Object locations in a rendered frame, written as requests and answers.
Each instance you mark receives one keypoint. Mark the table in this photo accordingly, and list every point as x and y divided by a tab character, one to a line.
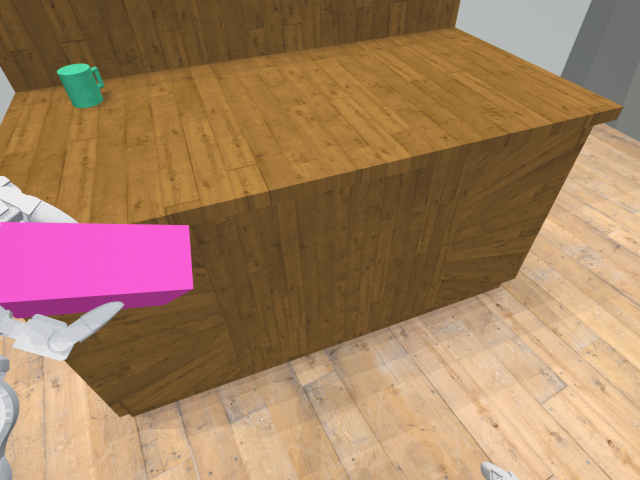
343	166

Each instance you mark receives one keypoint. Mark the left robot hand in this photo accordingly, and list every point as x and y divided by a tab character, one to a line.
43	335

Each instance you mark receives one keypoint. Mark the sponge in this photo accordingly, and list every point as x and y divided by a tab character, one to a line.
65	268

